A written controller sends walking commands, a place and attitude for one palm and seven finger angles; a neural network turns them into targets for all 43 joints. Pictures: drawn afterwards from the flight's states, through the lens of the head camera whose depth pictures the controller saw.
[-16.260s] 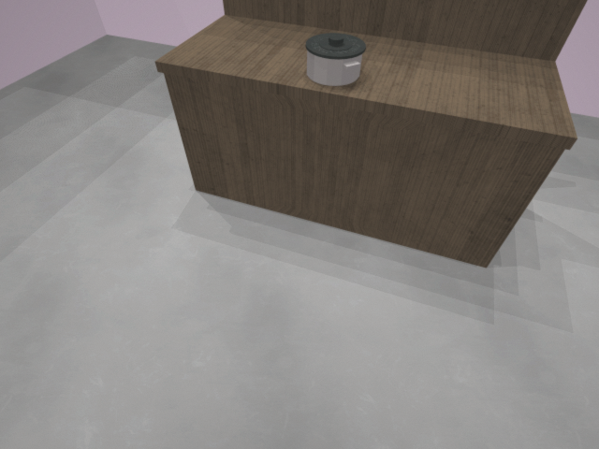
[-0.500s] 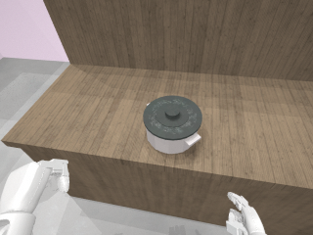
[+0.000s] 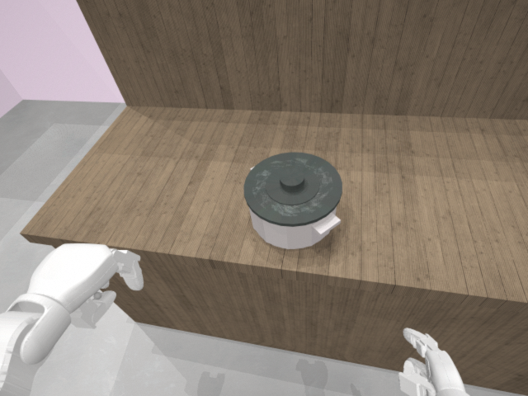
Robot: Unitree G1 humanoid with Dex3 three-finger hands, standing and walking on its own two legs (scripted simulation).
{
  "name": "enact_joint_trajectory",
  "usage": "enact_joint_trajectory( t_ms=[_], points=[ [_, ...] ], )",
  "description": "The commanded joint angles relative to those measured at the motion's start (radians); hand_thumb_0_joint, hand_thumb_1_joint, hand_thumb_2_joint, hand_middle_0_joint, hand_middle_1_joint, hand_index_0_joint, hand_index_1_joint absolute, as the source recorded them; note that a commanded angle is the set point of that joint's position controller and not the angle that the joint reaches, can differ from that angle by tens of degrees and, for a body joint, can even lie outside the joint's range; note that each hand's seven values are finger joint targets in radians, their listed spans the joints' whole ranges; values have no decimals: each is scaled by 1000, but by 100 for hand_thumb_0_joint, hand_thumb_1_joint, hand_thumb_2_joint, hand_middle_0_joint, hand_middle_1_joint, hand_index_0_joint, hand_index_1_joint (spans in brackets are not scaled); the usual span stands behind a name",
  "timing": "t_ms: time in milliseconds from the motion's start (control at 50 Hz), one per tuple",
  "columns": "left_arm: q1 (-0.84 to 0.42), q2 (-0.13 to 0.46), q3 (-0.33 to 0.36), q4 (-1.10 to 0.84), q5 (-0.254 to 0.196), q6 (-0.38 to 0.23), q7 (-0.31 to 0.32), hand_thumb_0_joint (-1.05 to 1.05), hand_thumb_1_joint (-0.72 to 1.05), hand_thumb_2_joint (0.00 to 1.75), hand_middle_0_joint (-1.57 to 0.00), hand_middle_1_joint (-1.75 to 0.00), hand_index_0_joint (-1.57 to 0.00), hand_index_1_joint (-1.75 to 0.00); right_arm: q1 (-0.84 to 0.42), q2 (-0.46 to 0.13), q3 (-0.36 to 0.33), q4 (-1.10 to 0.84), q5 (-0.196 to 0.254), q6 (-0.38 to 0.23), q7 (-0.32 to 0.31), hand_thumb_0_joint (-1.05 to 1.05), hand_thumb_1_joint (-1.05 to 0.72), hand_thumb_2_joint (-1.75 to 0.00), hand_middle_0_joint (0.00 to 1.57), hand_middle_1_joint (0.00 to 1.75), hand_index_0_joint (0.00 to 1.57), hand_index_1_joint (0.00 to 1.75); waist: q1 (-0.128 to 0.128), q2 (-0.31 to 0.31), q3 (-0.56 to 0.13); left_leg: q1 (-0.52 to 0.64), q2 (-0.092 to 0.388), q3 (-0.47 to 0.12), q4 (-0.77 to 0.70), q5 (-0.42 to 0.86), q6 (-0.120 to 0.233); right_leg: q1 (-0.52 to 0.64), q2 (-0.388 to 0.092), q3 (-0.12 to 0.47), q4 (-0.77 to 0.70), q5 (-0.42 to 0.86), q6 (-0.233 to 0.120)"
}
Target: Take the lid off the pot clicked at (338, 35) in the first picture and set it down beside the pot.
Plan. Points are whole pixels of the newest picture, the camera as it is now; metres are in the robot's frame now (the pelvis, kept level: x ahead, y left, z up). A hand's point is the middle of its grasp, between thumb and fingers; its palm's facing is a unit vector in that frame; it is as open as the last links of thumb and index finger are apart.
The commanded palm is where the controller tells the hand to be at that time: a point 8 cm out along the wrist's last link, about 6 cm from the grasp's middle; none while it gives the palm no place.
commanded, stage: reach forward and open the fingers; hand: left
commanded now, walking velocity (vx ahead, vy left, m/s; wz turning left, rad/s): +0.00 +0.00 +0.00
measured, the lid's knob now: (291, 179) +0.51 +0.01 +0.01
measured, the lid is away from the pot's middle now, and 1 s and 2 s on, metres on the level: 0.00 0.00 0.00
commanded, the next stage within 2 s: move the open hand above the knob in 0.46 s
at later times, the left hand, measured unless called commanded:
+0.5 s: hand (119, 258) +0.27 +0.25 +0.09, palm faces -0.23 -0.03 -0.97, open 10.2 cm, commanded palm +0.27 +0.25 +0.14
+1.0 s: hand (176, 223) +0.34 +0.19 +0.08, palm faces -0.24 -0.03 -0.97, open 10.3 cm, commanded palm +0.33 +0.18 +0.14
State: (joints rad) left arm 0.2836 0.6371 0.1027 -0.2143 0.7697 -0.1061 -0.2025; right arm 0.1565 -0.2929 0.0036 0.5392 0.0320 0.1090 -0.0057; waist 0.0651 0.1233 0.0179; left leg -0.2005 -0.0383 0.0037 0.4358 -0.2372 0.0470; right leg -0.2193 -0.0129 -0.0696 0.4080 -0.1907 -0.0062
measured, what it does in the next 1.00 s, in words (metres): stands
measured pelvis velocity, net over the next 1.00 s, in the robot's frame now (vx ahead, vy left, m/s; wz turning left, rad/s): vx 0.01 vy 0.00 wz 0.00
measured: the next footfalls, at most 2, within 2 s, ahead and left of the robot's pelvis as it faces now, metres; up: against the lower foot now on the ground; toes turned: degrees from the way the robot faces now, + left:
none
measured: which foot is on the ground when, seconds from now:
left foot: down 0.00-1.00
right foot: down 0.00-1.00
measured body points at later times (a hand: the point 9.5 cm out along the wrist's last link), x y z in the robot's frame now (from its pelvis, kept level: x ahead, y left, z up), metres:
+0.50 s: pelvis -0.01 +0.01 +0.00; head +0.00 -0.03 +0.45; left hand +0.28 +0.25 +0.14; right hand +0.17 -0.22 -0.11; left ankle +0.00 +0.09 -0.74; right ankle +0.02 -0.12 -0.74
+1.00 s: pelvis +0.01 +0.00 +0.00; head +0.03 -0.04 +0.45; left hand +0.35 +0.19 +0.13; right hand +0.19 -0.22 -0.12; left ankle +0.00 +0.09 -0.74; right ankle +0.02 -0.12 -0.74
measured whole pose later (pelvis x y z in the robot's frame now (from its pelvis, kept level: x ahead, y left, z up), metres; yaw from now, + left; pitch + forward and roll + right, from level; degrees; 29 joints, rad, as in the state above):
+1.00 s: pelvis +0.01 +0.00 +0.00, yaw +0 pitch +2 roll +0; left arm -0.27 0.50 -0.20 0.13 0.86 0.09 -0.23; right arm 0.15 -0.28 0.02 0.56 0.06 0.13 0.04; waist 0.02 0.12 0.00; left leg -0.21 -0.06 0.01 0.42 -0.24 0.06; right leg -0.25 -0.04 -0.06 0.45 -0.22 0.00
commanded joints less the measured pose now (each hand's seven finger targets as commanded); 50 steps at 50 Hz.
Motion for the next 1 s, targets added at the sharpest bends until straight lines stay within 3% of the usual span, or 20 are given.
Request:
enact_joint_trajectory(
  t_ms=[0, 80, 120, 140, 220, 240, 320, 340, 420, 440, 500, 520, 540, 580, 640, 720, 780, 820, 880, 980],
  points=[
    [-218, 234, 142, -108, -1, 4, 42, 0, -5, 123, -89, -33, -89, -33, -129, -91, -38, -148, 3, -38, -1, 0, -90, -90, 20, 30, 20, 30, -11, -66, -165, 35, 20, -29, -69, 197, 7, 79, -12, 31, -63, 94, -13],
    [-315, 237, 114, -94, 10, 10, 38, 0, -17, 127, -84, -19, -84, -19, -145, -90, -36, -151, 7, -40, 1, 0, -90, -90, 20, 30, 20, 30, -12, -52, -167, 36, 21, -35, -90, 157, 7, 90, -10, 34, -67, 46, -16],
    [-307, 276, 158, -65, 20, 14, 42, 0, -23, 129, -82, -12, -82, -12, -145, -92, -38, -157, 7, -44, 2, 0, -90, -90, 20, 30, 20, 30, -8, -67, -180, 40, 26, -41, -82, 167, 10, 105, -3, 43, -58, 65, -21],
    [-359, 240, 107, -74, 23, 13, 32, 0, -26, 130, -81, -8, -81, -8, -154, -82, -28, -158, 6, -43, 4, 0, -90, -90, 20, 30, 20, 30, -10, -56, -207, 35, 18, -37, -95, 174, 9, 118, -8, 33, -55, 56, -20],
    [-389, 242, 110, -9, 27, 27, 32, 0, -26, 130, -81, -8, -81, -8, -144, -91, -36, -156, 14, -34, 10, 0, -90, -90, 20, 30, 20, 30, -17, -51, -146, 33, 29, -48, -102, 134, 7, 78, 4, 34, -63, 25, -25],
    [-446, 212, 62, -30, 30, 24, 24, 0, -26, 130, -81, -8, -81, -8, -151, -85, -29, -159, 12, -33, 10, 0, -90, -90, 20, 30, 20, 30, -18, -51, -188, 34, 23, -45, -115, 139, 6, 98, -2, 25, -60, 17, -23],
    [-477, 247, 95, 26, 43, 39, 30, 0, -26, 131, -81, -8, -81, -8, -140, -94, -37, -153, 18, -26, 13, 0, -90, -90, 20, 30, 20, 30, -21, -56, -156, 33, 33, -54, -114, 114, 4, 77, 7, 33, -57, 10, -28],
    [-534, 206, 37, 25, 47, 38, 22, 0, -26, 131, -81, -8, -81, -8, -148, -85, -26, -155, 15, -24, 11, 0, -90, -90, 20, 30, 20, 30, -24, -60, -187, 32, 26, -52, -126, 107, 4, 85, 2, 24, -58, -8, -26],
    [-555, 252, 79, 68, 53, 49, 29, 0, -26, 132, -81, -8, -81, -8, -133, -97, -35, -152, 18, -23, 10, 0, -90, -90, 20, 30, 20, 30, -26, -66, -176, 40, 33, -58, -112, 117, 6, 79, 7, 34, -51, 14, -31],
    [-585, 206, 27, 88, 54, 51, 17, 0, -27, 132, -81, -8, -81, -8, -144, -87, -25, -152, 16, -22, 9, 0, -90, -90, 20, 30, 20, 30, -26, -67, -192, 29, 22, -49, -121, 119, 5, 89, 2, 27, -55, 3, -30],
    [-636, 224, 27, 67, 54, 49, 16, 0, -27, 132, -81, -8, -81, -8, -135, -93, -30, -147, 16, -18, 7, 0, -90, -90, 20, 30, 20, 30, -28, -44, -210, 52, 23, -55, -114, 152, 5, 90, -1, 28, -53, 37, -32],
    [-627, 254, 65, 62, 57, 49, 21, 0, -27, 132, -81, -8, -81, -8, -132, -96, -34, -153, 18, -24, 11, 0, -90, -90, 20, 30, 20, 30, -30, -44, -218, 60, 27, -61, -98, 158, 7, 93, 4, 36, -43, 49, -35],
    [-655, 228, 32, 70, 59, 47, 13, 0, -27, 132, -81, -8, -81, -8, -135, -89, -26, -151, 14, -23, 9, 0, -90, -90, 20, 30, 20, 30, -29, -63, -249, 58, 19, -53, -102, 189, 8, 111, 1, 29, -44, 65, -33],
    [-682, 156, -60, 136, 54, 109, -9, 0, -27, 132, -81, -8, -81, -8, -132, -98, -28, -139, 24, -18, 15, 0, -90, -90, 20, 30, 20, 30, -48, -52, -198, 42, 16, -61, -106, 182, -1, 80, 0, 21, -36, 81, -32],
    [-759, 135, -106, 77, 58, 126, -31, 0, -27, 132, -81, -8, -81, -8, -141, -90, -25, -153, 23, -27, 21, 0, -90, -90, 20, 30, 20, 30, -54, -72, -259, 73, 15, -63, -94, 212, 5, 91, 2, 21, -25, 96, -31],
    [-789, 187, -54, 117, 77, 131, -20, 0, -27, 132, -81, -8, -81, -8, -120, -97, -28, -138, 23, -29, 22, 0, -90, -90, 20, 30, 20, 30, -53, -76, -253, 75, 18, -69, -70, 232, 5, 84, 4, 30, -11, 129, -35],
    [-810, 134, -105, 158, 81, 140, -10, 0, -27, 132, -81, -8, -81, -8, -117, -93, -20, -129, 24, -25, 25, 0, -90, -90, 20, 30, 20, 30, -45, -84, -261, 66, 10, -59, -74, 274, -1, 96, 2, 21, -2, 163, -36],
    [-774, 181, -43, 164, 82, 151, 6, 0, -27, 132, -81, -8, -81, -8, -120, -97, -25, -141, 26, -29, 36, 0, -90, -90, 20, 30, 20, 30, -35, -90, -288, 57, 15, -58, -56, 286, 1, 121, 1, 34, 16, 190, -38],
    [-825, 51, -181, 152, 88, 179, 6, 0, -27, 132, -81, -8, -81, -8, -135, -83, -18, -141, 29, -24, 42, 0, -90, -90, 20, 30, 20, 30, -48, -65, -287, 68, 9, -50, -54, 331, -6, 96, 0, 26, 22, 221, -34],
    [-909, 71, -186, 149, 105, 215, 14, 0, -27, 132, -81, -8, -81, -8, -143, -83, -11, -138, 33, -19, 44, 0, -90, -90, 20, 30, 20, 30, -49, -91, -311, 54, 4, -46, -44, 317, -4, 108, 0, 32, 38, 231, -33]
  ],
)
